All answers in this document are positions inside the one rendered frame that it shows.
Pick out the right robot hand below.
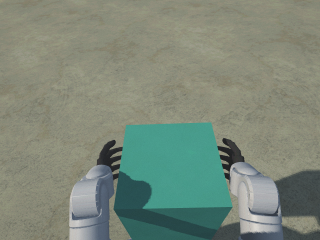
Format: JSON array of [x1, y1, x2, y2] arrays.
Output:
[[217, 138, 245, 180]]

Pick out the robot right forearm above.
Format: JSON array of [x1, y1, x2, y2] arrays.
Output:
[[229, 162, 284, 240]]

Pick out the left robot hand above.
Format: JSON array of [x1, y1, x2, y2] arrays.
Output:
[[97, 140, 123, 180]]

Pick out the carton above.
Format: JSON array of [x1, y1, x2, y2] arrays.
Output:
[[113, 122, 233, 240]]

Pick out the robot left forearm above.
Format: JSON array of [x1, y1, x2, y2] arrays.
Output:
[[69, 164, 115, 240]]

